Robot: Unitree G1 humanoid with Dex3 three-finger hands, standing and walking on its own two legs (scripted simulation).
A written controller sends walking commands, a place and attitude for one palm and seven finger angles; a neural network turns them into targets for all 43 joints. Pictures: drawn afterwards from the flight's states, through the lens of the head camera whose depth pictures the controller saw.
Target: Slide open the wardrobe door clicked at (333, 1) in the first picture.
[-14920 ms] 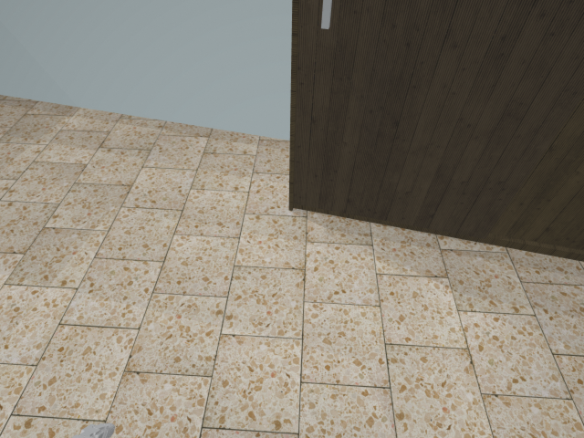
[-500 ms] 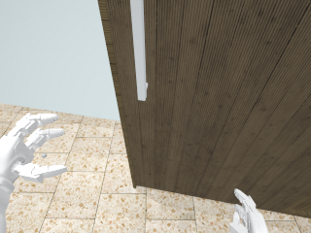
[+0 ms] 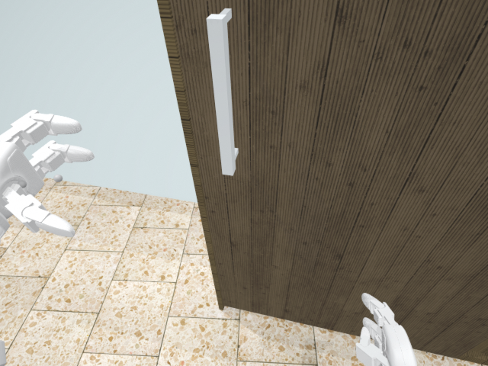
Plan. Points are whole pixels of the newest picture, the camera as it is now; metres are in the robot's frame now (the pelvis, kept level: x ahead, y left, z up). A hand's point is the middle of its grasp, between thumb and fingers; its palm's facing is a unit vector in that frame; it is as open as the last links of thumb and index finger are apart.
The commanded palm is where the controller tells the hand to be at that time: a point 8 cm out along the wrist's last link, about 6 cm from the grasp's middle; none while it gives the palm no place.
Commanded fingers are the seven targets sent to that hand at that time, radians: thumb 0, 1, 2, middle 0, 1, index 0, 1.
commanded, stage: raise the hand with hooked fingers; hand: left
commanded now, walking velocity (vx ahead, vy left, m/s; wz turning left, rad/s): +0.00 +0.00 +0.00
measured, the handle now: (227, 102) +0.47 +0.09 +0.22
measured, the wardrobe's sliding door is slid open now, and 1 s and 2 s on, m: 0.00 0.00 0.00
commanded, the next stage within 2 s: move the hooked fingers beside the handle in 0.60 s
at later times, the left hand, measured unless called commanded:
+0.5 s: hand (70, 164) +0.28 +0.26 +0.24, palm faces +0.03 -0.99 -0.12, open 14.0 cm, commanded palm +0.24 +0.30 +0.26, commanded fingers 0.00 -0.50 0.30 -0.30 -1.20 -0.30 -1.20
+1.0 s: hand (97, 153) +0.30 +0.24 +0.24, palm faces -0.03 -0.99 -0.11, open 14.0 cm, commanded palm +0.27 +0.28 +0.25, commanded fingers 0.00 -0.50 0.30 -0.30 -1.20 -0.30 -1.20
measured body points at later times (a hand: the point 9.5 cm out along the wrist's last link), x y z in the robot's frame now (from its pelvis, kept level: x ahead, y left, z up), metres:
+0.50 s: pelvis +0.00 -0.02 +0.00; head -0.03 -0.04 +0.45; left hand +0.27 +0.32 +0.25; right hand +0.20 -0.24 -0.07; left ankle -0.03 +0.10 -0.74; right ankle +0.02 -0.12 -0.74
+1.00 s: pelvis -0.01 -0.01 +0.00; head -0.03 -0.04 +0.45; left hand +0.30 +0.29 +0.24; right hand +0.19 -0.23 -0.07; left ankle -0.03 +0.10 -0.74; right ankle +0.02 -0.12 -0.74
